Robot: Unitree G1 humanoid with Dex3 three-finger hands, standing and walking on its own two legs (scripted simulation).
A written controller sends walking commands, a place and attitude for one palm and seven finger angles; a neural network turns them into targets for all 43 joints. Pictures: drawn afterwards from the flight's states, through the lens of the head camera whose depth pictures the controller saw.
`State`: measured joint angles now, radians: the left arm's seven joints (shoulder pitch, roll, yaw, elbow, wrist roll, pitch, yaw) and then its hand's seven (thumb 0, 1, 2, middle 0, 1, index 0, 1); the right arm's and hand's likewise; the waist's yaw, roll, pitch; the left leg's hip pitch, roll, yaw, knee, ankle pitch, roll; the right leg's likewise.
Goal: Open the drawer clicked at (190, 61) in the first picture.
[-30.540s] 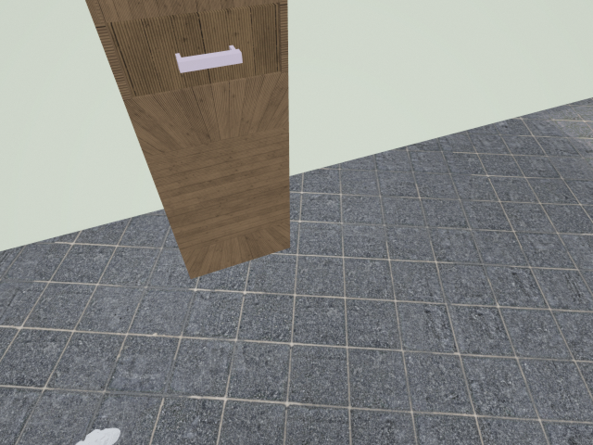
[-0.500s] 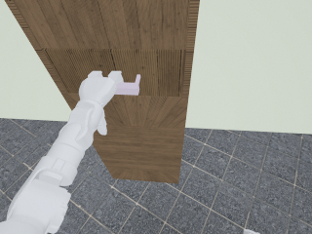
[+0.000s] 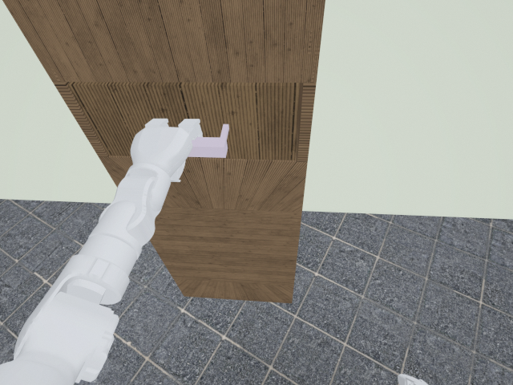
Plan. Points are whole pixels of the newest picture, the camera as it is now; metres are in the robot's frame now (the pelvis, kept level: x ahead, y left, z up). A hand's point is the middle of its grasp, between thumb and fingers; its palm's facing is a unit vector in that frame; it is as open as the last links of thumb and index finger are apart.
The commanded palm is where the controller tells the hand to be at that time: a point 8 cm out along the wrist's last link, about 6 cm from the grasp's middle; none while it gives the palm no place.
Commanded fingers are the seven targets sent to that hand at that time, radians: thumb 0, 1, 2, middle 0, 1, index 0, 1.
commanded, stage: close the thumb around the handle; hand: left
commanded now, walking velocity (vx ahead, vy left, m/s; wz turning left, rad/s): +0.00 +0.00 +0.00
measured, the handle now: (186, 137) +0.50 +0.14 +0.12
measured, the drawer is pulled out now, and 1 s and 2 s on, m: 0.00 0.03 0.19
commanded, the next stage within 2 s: pull the drawer open in 0.12 s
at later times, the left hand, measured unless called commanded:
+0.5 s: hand (172, 175) +0.43 +0.15 +0.10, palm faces +0.02 -0.06 -1.00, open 6.2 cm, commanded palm +0.38 +0.16 +0.16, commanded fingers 0.00 0.90 0.90 -0.40 -1.35 -0.40 -1.35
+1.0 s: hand (169, 181) +0.41 +0.16 +0.10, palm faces -0.01 -0.04 -1.00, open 6.1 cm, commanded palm +0.39 +0.16 +0.16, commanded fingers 0.00 0.90 0.90 -0.40 -1.35 -0.40 -1.35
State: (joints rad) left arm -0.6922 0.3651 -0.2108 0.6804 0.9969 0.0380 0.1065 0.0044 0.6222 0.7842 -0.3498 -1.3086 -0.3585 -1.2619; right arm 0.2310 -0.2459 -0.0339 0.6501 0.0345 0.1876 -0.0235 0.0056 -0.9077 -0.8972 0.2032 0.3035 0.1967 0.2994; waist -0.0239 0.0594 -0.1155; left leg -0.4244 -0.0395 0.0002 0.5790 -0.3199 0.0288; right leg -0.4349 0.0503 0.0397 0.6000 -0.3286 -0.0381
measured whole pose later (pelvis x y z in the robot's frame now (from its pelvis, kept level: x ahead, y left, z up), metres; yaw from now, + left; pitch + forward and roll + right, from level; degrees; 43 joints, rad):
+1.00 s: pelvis +0.01 -0.01 +0.00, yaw +2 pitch +8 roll +1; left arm -0.58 0.36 -0.27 0.50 0.97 0.09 0.04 0.00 0.66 0.82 -0.34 -1.34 -0.35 -1.31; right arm 0.13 -0.24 -0.01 0.65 0.03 0.19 -0.03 0.01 -0.91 -0.90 0.20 0.30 0.20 0.30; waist 0.02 0.06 -0.10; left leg -0.37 -0.04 -0.02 0.56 -0.32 0.02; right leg -0.38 0.05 0.01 0.58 -0.34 -0.05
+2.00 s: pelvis +0.02 -0.01 +0.00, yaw -1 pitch +4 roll +1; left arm 0.32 0.41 -0.16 -0.38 0.95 0.09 0.09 0.04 0.68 0.81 -0.25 -1.35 -0.37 -1.24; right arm 0.07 -0.24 0.04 0.55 0.01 0.16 0.08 0.01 -0.91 -0.90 0.20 0.30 0.20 0.30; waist 0.07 0.10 -0.10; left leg -0.28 -0.03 0.02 0.56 -0.35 0.02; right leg -0.30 0.06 0.06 0.59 -0.36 -0.05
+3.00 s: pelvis -0.01 -0.01 -0.01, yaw -3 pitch +4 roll +0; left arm 0.79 0.51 -0.06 -0.63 0.91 -0.01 0.25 0.03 0.67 0.79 -0.30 -1.35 -0.37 -1.24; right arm 0.13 -0.28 0.03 0.49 0.01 0.13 0.07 0.01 -0.91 -0.90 0.20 0.30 0.20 0.30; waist 0.07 0.11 -0.11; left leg -0.36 0.00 0.04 0.67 -0.38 0.01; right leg -0.38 0.09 0.07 0.68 -0.36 -0.05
